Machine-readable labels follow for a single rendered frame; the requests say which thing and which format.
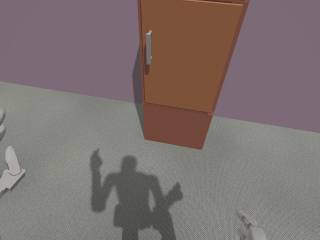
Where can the handle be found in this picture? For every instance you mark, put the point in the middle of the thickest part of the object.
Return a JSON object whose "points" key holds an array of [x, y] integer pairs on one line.
{"points": [[148, 48]]}

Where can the right robot hand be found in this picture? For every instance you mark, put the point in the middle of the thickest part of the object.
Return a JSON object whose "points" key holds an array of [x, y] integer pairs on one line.
{"points": [[254, 232]]}

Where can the cupboard door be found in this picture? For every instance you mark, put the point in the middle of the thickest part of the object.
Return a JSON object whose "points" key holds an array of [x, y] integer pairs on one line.
{"points": [[190, 44]]}

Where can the left robot hand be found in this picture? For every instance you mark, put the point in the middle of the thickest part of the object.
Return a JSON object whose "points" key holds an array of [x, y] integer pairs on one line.
{"points": [[10, 177]]}

